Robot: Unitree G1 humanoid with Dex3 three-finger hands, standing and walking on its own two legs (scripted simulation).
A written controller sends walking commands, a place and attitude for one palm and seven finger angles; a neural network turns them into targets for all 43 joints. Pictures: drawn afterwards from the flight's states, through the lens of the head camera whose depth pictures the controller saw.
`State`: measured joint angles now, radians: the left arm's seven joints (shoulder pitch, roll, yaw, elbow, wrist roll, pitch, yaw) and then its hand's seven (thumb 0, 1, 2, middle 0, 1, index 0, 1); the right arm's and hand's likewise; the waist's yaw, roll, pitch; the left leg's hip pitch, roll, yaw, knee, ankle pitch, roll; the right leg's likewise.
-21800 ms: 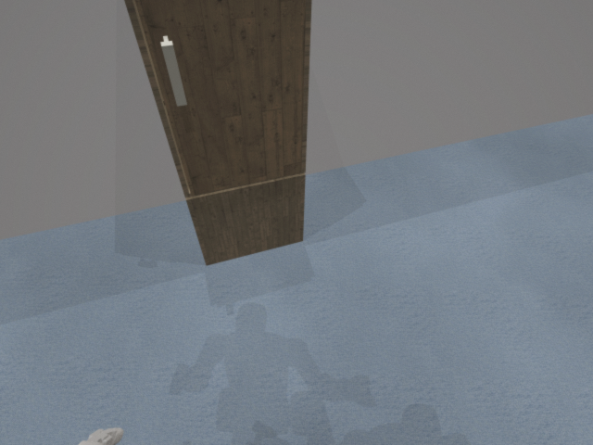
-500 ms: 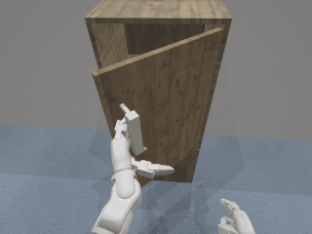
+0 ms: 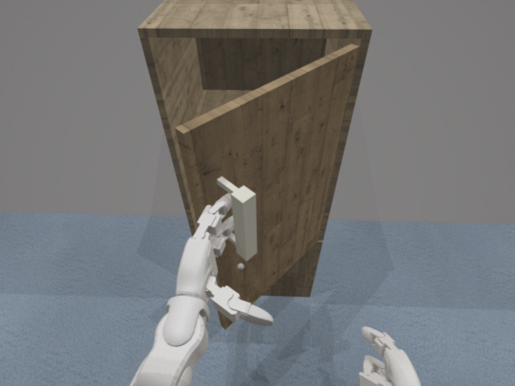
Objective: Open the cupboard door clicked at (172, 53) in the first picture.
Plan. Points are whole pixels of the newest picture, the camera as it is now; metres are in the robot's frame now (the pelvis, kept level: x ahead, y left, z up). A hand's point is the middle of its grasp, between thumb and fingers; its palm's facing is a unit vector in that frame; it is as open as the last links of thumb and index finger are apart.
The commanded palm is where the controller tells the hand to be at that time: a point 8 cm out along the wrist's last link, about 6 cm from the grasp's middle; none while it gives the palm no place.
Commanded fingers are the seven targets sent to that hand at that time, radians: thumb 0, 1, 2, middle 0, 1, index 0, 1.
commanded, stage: slide the hand sideways off the handle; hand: left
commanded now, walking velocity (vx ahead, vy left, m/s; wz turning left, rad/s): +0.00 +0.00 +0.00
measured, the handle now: (235, 218) +0.35 +0.06 +0.10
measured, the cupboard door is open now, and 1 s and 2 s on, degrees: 47 45 45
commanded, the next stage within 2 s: draw the hand back to the body in 0.66 s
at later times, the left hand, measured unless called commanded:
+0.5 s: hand (203, 286) +0.23 +0.09 +0.09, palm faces +0.00 -1.00 -0.02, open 16.2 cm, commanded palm +0.20 +0.15 +0.09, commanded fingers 0.00 -0.50 0.30 -0.15 -0.30 -0.15 -0.30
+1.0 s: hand (158, 302) +0.20 +0.14 +0.11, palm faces +0.01 -1.00 -0.05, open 16.3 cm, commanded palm +0.18 +0.19 +0.12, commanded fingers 0.00 -0.50 0.30 -0.15 -0.30 -0.15 -0.30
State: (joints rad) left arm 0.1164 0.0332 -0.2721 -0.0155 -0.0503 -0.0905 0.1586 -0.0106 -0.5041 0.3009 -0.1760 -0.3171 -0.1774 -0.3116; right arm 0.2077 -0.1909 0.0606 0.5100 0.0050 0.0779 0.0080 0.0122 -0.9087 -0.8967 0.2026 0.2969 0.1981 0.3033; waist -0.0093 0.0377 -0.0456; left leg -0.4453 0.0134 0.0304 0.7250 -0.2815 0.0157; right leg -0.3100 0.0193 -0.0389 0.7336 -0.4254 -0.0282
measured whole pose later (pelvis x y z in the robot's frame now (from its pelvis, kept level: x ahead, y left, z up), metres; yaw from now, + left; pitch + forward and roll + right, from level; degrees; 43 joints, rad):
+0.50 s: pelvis +0.03 -0.02 +0.00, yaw +1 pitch +2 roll +0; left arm 0.45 0.14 -0.09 -0.26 -0.15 -0.13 -0.03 -0.01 -0.50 0.30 -0.18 -0.32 -0.19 -0.31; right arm 0.23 -0.22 0.05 0.46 0.01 0.01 -0.02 0.01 -0.91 -0.90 0.20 0.30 0.20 0.30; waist 0.01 0.05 -0.07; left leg -0.46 0.02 0.00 0.74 -0.32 -0.02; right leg -0.31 0.03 -0.06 0.74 -0.47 -0.06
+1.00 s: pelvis +0.02 -0.01 -0.01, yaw +2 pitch +3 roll -1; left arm 0.54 0.20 0.04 -0.35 -0.25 -0.17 -0.16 -0.01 -0.50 0.30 -0.15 -0.30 -0.15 -0.30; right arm 0.26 -0.22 0.04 0.48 0.04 -0.09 -0.05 0.01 -0.91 -0.90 0.20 0.30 0.20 0.30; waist 0.02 0.06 -0.10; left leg -0.52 0.02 -0.01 0.81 -0.34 0.00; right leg -0.36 0.03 -0.07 0.79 -0.49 -0.04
